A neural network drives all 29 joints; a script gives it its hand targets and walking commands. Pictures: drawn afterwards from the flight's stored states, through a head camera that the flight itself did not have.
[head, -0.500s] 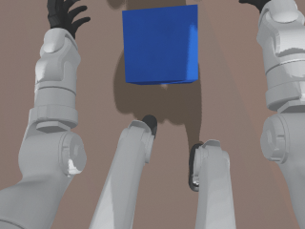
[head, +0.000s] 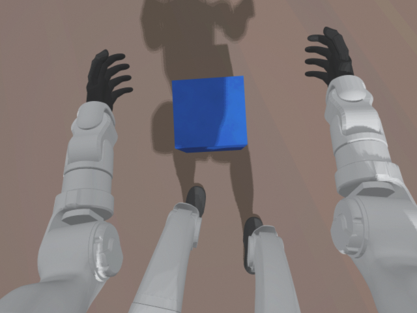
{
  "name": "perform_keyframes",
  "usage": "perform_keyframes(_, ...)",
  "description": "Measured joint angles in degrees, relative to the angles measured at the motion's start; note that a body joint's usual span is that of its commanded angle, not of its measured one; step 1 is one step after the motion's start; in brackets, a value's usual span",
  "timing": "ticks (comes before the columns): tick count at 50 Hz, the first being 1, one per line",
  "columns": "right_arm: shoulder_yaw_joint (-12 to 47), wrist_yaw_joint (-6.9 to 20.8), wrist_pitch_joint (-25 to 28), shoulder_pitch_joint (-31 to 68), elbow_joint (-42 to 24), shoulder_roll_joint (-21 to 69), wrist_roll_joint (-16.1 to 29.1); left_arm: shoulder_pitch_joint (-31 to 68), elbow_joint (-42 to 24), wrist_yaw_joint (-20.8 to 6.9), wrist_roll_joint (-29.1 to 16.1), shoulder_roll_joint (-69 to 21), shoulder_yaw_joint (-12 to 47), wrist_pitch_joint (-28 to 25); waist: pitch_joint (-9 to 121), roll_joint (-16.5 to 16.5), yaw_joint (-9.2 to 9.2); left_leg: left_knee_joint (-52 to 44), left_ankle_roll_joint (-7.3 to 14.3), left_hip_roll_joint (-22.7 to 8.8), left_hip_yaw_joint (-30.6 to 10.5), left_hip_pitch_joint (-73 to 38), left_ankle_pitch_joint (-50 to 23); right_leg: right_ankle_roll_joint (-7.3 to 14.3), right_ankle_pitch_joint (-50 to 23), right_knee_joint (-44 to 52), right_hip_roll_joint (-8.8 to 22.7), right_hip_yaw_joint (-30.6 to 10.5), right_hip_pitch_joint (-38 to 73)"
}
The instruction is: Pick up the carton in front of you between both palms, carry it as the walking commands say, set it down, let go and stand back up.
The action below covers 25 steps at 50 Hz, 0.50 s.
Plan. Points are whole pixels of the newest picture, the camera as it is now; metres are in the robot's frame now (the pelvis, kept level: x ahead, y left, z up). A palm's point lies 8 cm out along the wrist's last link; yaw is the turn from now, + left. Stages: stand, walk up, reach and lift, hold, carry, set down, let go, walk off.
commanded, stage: let go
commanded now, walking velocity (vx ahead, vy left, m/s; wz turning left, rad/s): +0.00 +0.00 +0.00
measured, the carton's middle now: (211, 119) +0.49 +0.11 -0.53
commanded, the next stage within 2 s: stand in 1.24 s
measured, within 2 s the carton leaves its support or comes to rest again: neither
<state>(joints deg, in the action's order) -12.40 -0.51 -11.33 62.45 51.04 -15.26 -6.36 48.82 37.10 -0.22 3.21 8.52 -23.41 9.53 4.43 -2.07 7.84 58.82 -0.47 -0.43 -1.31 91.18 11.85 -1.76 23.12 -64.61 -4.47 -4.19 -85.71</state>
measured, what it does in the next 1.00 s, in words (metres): rises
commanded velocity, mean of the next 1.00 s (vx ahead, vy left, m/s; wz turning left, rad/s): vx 0.00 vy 0.00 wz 0.00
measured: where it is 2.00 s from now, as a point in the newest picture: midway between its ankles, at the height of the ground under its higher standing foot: (222, 238)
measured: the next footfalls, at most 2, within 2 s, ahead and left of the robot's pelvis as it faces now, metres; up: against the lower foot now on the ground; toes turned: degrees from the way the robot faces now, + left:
none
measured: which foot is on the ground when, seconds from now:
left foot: down 0.00-1.00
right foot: down 0.00-1.00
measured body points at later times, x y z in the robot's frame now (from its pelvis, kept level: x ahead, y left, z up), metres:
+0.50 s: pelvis +0.08 +0.03 +0.10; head +0.23 +0.04 +0.53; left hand +0.28 +0.28 +0.01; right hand +0.39 -0.15 +0.00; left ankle +0.11 +0.12 -0.62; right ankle +0.04 -0.13 -0.62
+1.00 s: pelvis +0.10 -0.04 +0.12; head +0.11 -0.03 +0.57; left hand +0.26 +0.20 +0.04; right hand +0.29 -0.27 +0.05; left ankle +0.11 +0.12 -0.62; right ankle +0.04 -0.13 -0.62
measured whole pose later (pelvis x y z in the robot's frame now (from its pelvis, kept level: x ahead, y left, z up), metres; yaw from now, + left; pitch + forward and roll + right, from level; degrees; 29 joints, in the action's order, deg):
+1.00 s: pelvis +0.10 -0.04 +0.12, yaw +4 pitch -1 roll +2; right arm -1.5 2.3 -4.8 -14.3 25.2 -12.3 0.6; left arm -12.9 25.6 -4.6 -0.1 12.9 -2.7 5.3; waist -2.2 -3.8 -0.1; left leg 22.7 -2.3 -0.2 -3.9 10.9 10.8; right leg 3.3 20.4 -25.7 -2.6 -2.3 -4.0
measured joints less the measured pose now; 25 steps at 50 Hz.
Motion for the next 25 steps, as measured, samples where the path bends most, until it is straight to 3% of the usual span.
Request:
perform_keyframes(7, -1.2, -4.5, 1.2, -21.4, -12.1, 7.1, -1.4, -16.4, -3.7, -5.2, 2.0, 0.5, 5.4, -1.7, -0.8, 1.0, -1.51, -7.7, 1.0, -0.1, 0.7, -13.2, -0.9, -0.6, -2.1, 9.3, 0.4, -0.9, 13.5)
perform_keyframes(11, 0.0, -5.4, 2.7, -31.2, -16.7, 8.3, -0.1, -24.7, -6.6, -6.6, 1.2, 2.2, 9.7, -2.9, -2.8, 1.8, -1.71, -11.6, 1.6, 0.5, 0.9, -22.4, -0.9, -0.8, -2.4, 14.0, 1.3, -1.2, 23.2)
perform_keyframes(17, 1.8, -3.2, 5.7, -40.3, -17.5, 8.1, 1.0, -34.5, -8.1, -6.8, -1.9, 4.3, 15.4, -5.0, -4.7, 2.1, -2.12, -16.0, 2.1, 1.9, 0.8, -35.2, 0.1, -0.9, -1.7, 19.6, 3.0, -1.0, 36.9)
perform_keyframes(25, 2.9, -0.3, 10.2, -52.6, -16.3, 6.7, 2.1, -49.2, -11.5, -3.9, -4.1, 3.2, 21.0, -8.0, -5.1, 2.3, -1.82, -21.9, 2.3, 3.0, 0.1, -49.7, 1.3, -0.1, -1.4, 27.6, 4.4, -0.2, 52.6)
